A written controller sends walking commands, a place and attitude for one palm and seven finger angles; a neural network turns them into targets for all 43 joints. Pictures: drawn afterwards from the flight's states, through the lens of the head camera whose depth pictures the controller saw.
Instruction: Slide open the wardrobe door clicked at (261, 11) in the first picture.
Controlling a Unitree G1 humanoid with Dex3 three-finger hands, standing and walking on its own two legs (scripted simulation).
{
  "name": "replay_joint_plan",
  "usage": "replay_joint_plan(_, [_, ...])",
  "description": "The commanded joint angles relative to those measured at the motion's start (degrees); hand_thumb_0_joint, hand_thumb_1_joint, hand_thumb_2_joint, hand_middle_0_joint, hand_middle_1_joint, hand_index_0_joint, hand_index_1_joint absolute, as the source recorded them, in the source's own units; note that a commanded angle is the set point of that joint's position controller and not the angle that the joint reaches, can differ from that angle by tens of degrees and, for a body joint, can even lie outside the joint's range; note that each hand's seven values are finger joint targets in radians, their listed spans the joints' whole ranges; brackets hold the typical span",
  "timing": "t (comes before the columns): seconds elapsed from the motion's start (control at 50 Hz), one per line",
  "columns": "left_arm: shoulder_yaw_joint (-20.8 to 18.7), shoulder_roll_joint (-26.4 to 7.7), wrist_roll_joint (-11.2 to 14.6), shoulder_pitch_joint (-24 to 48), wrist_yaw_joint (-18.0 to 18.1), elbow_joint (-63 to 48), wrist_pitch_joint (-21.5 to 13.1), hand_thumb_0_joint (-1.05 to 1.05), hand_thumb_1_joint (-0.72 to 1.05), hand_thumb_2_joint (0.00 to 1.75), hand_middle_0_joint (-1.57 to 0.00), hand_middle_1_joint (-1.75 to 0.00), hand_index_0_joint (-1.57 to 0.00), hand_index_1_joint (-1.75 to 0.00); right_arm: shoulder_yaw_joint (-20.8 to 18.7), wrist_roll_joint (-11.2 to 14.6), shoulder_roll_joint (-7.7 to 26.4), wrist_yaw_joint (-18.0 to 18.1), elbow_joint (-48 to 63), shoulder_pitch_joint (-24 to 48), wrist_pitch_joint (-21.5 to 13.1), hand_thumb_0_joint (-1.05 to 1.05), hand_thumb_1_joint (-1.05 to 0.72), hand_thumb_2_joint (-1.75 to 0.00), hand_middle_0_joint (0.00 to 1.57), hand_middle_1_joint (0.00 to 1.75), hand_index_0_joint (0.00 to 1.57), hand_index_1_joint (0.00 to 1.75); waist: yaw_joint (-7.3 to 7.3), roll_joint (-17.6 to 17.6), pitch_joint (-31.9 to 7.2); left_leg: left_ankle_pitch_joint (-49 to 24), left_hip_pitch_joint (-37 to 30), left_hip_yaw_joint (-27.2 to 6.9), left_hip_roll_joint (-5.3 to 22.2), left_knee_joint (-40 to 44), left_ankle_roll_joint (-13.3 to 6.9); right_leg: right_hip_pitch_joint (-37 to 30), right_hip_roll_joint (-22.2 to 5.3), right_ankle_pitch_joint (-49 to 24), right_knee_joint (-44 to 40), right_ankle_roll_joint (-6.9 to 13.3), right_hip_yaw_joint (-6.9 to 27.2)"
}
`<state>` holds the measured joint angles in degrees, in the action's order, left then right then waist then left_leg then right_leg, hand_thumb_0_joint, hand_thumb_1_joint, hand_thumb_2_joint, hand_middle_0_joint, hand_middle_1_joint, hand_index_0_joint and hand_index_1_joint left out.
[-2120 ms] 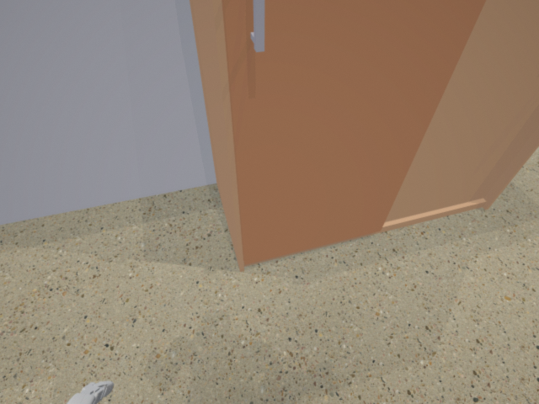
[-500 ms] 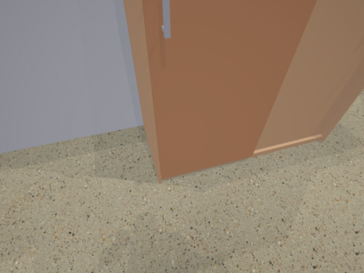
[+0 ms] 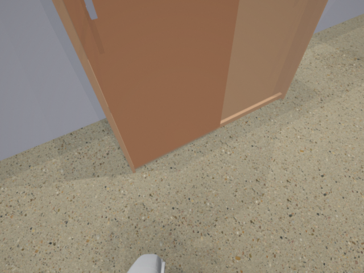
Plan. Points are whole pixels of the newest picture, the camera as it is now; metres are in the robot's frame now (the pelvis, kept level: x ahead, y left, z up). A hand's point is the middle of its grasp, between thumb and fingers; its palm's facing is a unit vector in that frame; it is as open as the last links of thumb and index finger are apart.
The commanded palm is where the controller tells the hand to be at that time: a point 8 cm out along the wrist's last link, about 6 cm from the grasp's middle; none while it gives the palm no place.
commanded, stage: walk to a spot facing it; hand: left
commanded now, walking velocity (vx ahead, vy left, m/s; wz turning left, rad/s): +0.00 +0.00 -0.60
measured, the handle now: out of the picture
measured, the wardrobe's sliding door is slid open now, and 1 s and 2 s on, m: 0.00 0.00 0.00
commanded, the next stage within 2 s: none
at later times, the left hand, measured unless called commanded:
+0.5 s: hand out of the picture +0.11 +0.28 -0.17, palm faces -0.22 -0.95 -0.21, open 7.3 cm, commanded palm none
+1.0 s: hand (135, 270) +0.14 +0.14 -0.14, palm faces -0.57 -0.78 -0.24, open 7.3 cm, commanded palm none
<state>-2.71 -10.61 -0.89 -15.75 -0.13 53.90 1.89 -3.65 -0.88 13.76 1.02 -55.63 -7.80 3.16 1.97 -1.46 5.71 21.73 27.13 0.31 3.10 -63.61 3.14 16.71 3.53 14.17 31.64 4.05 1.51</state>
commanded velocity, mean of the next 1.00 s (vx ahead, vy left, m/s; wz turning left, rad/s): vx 0.07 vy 0.00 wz -0.60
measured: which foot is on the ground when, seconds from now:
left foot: up 0.00-0.32, down 0.34-0.88, up 0.90-1.00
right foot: down 0.00-0.36, up 0.38-0.88, down 0.90-1.00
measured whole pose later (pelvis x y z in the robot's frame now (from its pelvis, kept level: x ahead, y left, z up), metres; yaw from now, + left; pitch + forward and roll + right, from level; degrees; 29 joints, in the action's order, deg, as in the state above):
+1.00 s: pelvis -0.06 +0.05 +0.00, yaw -37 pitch -1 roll +0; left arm -3.2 -10.4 -0.8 -10.7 -0.9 51.8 0.8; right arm -4.3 -1.7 14.6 -0.3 -57.5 -17.8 3.5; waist -1.8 -3.5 2.0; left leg 24.1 25.7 6.2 8.1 -60.4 3.0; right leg 12.4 1.1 18.3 31.1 2.5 -3.4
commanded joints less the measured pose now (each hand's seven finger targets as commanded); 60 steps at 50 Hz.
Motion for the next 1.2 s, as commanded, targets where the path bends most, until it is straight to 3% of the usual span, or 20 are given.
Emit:
replay_joint_plan(0.0, [-3.4, -12.5, -0.1, -2.3, 1.0, -3.9, -1.5, 0.00, 0.90, 0.90, -0.20, -0.30, -0.20, -0.30, -1.0, -0.2, 4.9, 0.5, 4.9, 1.5, -1.5, 0.00, -0.90, -0.90, 0.20, 0.30, 0.20, 0.30, -0.09, 6.4, -9.2, -1.7, 4.5, -2.3, 0.4, 0.6, 0.9, -10.1, -14.2, -17.2, -12.7, 4.6, 20.4])
replay_joint_plan(0.18, [-4.0, -13.4, -0.7, -2.4, 0.9, -4.4, -0.6, 0.00, 0.90, 0.90, -0.20, -0.30, -0.20, -0.30, -0.7, 0.4, 4.5, 1.0, 7.5, 4.0, -2.0, 0.00, -0.90, -0.90, 0.20, 0.30, 0.20, 0.30, 1.22, 9.0, -8.9, 2.7, -1.2, -2.2, -1.6, 15.3, 0.4, -8.4, -13.3, -16.4, -12.7, 6.6, 26.4])
replay_joint_plan(0.24, [-4.3, -14.3, -0.8, 0.7, 0.8, -5.5, -0.1, 0.00, 0.90, 0.90, -0.20, -0.30, -0.20, -0.30, -0.7, 0.9, 4.5, 1.3, 7.6, 0.4, -2.5, 0.00, -0.90, -0.90, 0.20, 0.30, 0.20, 0.30, -0.23, 11.0, -9.4, 3.0, -8.0, -2.3, -3.1, 24.8, -0.9, -4.5, -12.2, -16.8, -12.2, 5.6, 28.4])
replay_joint_plan(0.28, [-4.3, -14.3, -0.5, 3.5, 0.7, -6.1, 0.2, 0.00, 0.90, 0.90, -0.20, -0.30, -0.20, -0.30, -0.8, 1.1, 4.5, 1.6, 6.2, -5.7, -3.1, 0.00, -0.90, -0.90, 0.20, 0.30, 0.20, 0.30, -3.09, 10.7, -11.2, -4.3, -18.1, -1.1, -4.0, 36.5, -1.6, 0.2, -9.9, -14.6, -9.3, 2.3, 26.6])
replay_joint_plan(0.3, [-4.0, -12.8, -0.2, 4.2, 0.5, -6.9, 0.4, 0.00, 0.90, 0.90, -0.20, -0.30, -0.20, -0.30, -1.0, 1.0, 6.3, 2.0, 5.6, -8.2, -3.6, 0.00, -0.90, -0.90, 0.20, 0.30, 0.20, 0.30, -4.27, 7.9, -11.5, -6.8, -26.5, -3.0, -1.1, 42.2, -2.7, 7.2, -6.0, -8.7, -5.6, -0.5, 23.5])
replay_joint_plan(0.32, [-3.4, -9.2, 0.3, 4.0, 0.0, -7.8, 0.5, 0.00, 0.90, 0.90, -0.20, -0.30, -0.20, -0.30, -1.8, 0.4, 11.1, 2.2, 5.9, -8.9, -4.1, 0.00, -0.90, -0.90, 0.20, 0.30, 0.20, 0.30, -4.87, -6.4, -11.2, -2.4, -30.9, -16.1, 11.4, 50.4, -5.8, 16.1, 1.3, 4.1, 4.8, -3.5, 15.1])
replay_joint_plan(0.34, [-3.6, -9.0, -0.2, 4.4, -0.3, -8.4, 0.6, 0.00, 0.90, 0.90, -0.20, -0.30, -0.20, -0.30, -2.3, 0.2, 14.2, 1.9, 7.5, -5.9, -3.6, 0.00, -0.90, -0.90, 0.20, 0.30, 0.20, 0.30, -3.45, -14.3, -6.6, -5.9, -24.3, -25.1, 23.1, 52.4, -9.7, 21.3, 2.9, 17.7, 19.0, -6.7, 5.2])
replay_joint_plan(0.36, [-4.2, -10.9, -0.8, 4.0, -0.4, -8.4, 0.6, 0.00, 0.90, 0.90, -0.20, -0.30, -0.20, -0.30, -1.5, 0.0, 13.4, 1.8, 9.3, -2.8, -3.4, 0.00, -0.90, -0.90, 0.20, 0.30, 0.20, 0.30, -2.28, -8.8, -5.2, -7.9, -16.9, -25.1, 24.9, 51.6, -12.7, 19.0, -0.9, 16.3, 27.6, -7.6, 6.3])
replay_joint_plan(0.4, [-5.1, -11.6, -1.3, 1.2, -1.2, -5.3, 1.5, 0.00, 0.90, 0.90, -0.20, -0.30, -0.20, -0.30, -0.1, -0.3, 8.0, 1.9, 10.2, 3.0, -3.8, 0.00, -0.90, -0.90, 0.20, 0.30, 0.20, 0.30, 0.97, -6.2, -2.4, -9.9, -10.2, -13.3, 16.4, 51.0, -10.9, 15.6, -2.0, 9.1, 37.8, -8.3, 4.8])
replay_joint_plan(0.46, [-4.0, -8.9, -1.1, 0.3, -2.1, -4.6, 1.6, 0.00, 0.90, 0.90, -0.20, -0.30, -0.20, -0.30, 0.2, -0.1, 6.8, 1.8, 9.4, 0.9, -4.3, 0.00, -0.90, -0.90, 0.20, 0.30, 0.20, 0.30, 0.72, -6.0, -3.4, -17.9, -16.4, -2.7, 10.9, 48.0, -9.2, 18.3, -2.8, 4.2, 40.4, -9.0, 1.1])
replay_joint_plan(0.52, [-3.4, -8.2, -0.6, 4.4, -2.0, -5.6, 1.7, 0.00, 0.90, 0.90, -0.20, -0.30, -0.20, -0.30, -0.3, -0.2, 7.0, 1.8, 7.4, -6.4, -4.3, 0.00, -0.90, -0.90, 0.20, 0.30, 0.20, 0.30, -2.41, -7.6, -4.2, -23.4, -22.4, -2.9, 12.3, 46.6, -10.5, 19.7, -4.3, 4.8, 36.1, -9.7, 0.5])
replay_joint_plan(0.58, [-3.1, -7.5, -0.5, 7.1, -2.0, -6.1, 1.9, 0.00, 0.90, 0.90, -0.20, -0.30, -0.20, -0.30, -0.7, -0.2, 7.4, 1.8, 6.0, -9.8, -4.4, 0.00, -0.90, -0.90, 0.20, 0.30, 0.20, 0.30, -3.66, -7.3, -4.0, -26.2, -24.9, -2.3, 14.4, 46.6, -11.3, 19.1, -5.5, 6.2, 31.1, -9.9, -0.7])
replay_joint_plan(0.78, [-2.5, -5.5, -0.3, 9.3, -1.8, -6.8, 1.2, 0.00, 0.90, 0.90, -0.20, -0.30, -0.20, -0.30, -2.6, -0.8, 10.1, 0.7, 3.6, -9.4, -3.8, 0.00, -0.90, -0.90, 0.20, 0.30, 0.20, 0.30, -4.07, -10.5, -7.4, -26.7, -22.0, 4.5, 19.3, 41.2, -10.8, 5.7, -6.2, 10.7, 10.1, -6.7, -5.6])
replay_joint_plan(0.84, [-3.2, -8.0, -0.6, 2.0, -1.7, -4.6, 0.1, 0.00, 0.90, 0.90, -0.20, -0.30, -0.20, -0.30, -2.3, -0.5, 8.9, 0.0, 3.3, -9.3, -3.3, 0.00, -0.90, -0.90, 0.20, 0.30, 0.20, 0.30, -0.39, -2.7, -11.9, -4.5, -11.4, 10.7, 16.9, 29.7, -4.4, -13.1, -5.6, 2.4, -6.8, -4.2, -6.5])
replay_joint_plan(0.86, [-4.2, -14.6, -1.2, -2.0, -1.0, -3.5, -0.9, 0.00, 0.90, 0.90, -0.20, -0.30, -0.20, -0.30, -1.3, 0.0, 4.7, -0.6, 4.6, -9.9, -2.9, 0.00, -0.90, -0.90, 0.20, 0.30, 0.20, 0.30, 1.91, 14.7, -13.4, 11.2, 3.3, 15.4, 10.2, 15.0, -0.4, -23.8, -18.0, 10.9, -15.4, 0.3, 10.6])
replay_joint_plan(0.88, [-5.0, -19.0, -0.3, -4.9, 0.0, -3.0, -0.6, 0.00, 0.90, 0.90, -0.20, -0.30, -0.20, -0.30, -0.3, -0.7, 3.5, -0.8, 8.1, -3.6, -2.5, 0.00, -0.90, -0.90, 0.20, 0.30, 0.20, 0.30, 4.55, 23.0, -9.2, 17.5, 16.0, 9.6, 4.2, 2.5, 1.2, -20.9, -26.7, 10.6, -20.6, 5.5, 29.6])
replay_joint_plan(0.9, [-4.9, -17.9, 0.1, -5.1, 0.5, -3.1, -0.7, 0.00, 0.90, 0.90, -0.20, -0.30, -0.20, -0.30, -0.8, -0.8, 6.0, -1.0, 8.9, -0.9, -2.4, 0.00, -0.90, -0.90, 0.20, 0.30, 0.20, 0.30, 4.19, 15.5, -5.9, 11.4, 17.3, 3.0, 5.6, -0.8, 0.1, -17.0, -26.1, 18.6, -22.5, 6.7, 25.8])
replay_joint_plan(0.92, [-4.9, -16.0, 0.1, -2.7, 0.7, -3.5, -1.3, 0.00, 0.90, 0.90, -0.20, -0.30, -0.20, -0.30, -1.1, -0.8, 6.0, -1.4, 8.7, 0.5, -2.4, 0.00, -0.90, -0.90, 0.20, 0.30, 0.20, 0.30, 3.26, 17.6, -3.3, 5.3, 18.1, 1.9, 6.0, -2.0, -0.4, -14.4, -22.4, 21.4, -23.9, 5.3, 25.2])
replay_joint_plan(1.0, [-2.9, -10.8, 0.2, 0.7, 0.2, -3.8, -3.7, 0.00, 0.90, 0.90, -0.20, -0.30, -0.20, -0.30, -1.7, -1.4, 5.4, -2.0, 4.7, -4.7, -3.0, 0.00, -0.90, -0.90, 0.20, 0.30, 0.20, 0.30, -1.81, 7.8, -1.2, -7.9, 12.0, 1.9, 6.1, -0.7, 1.5, -9.4, -15.6, 6.1, -21.4, 3.4, 13.5])
replay_joint_plan(1.18, [-2.3, -9.3, -0.3, -8.8, 0.4, 0.0, -5.8, 0.00, 0.90, 0.90, -0.20, -0.30, -0.20, -0.30, -1.4, -1.0, 4.1, -2.3, 7.8, 2.2, -4.1, 0.00, -0.90, -0.90, 0.20, 0.30, 0.20, 0.30, 0.12, 8.1, 0.8, -12.0, 17.0, 0.8, 5.4, 5.8, 2.2, -14.2, -15.5, -1.2, -21.7, 6.3, 17.5])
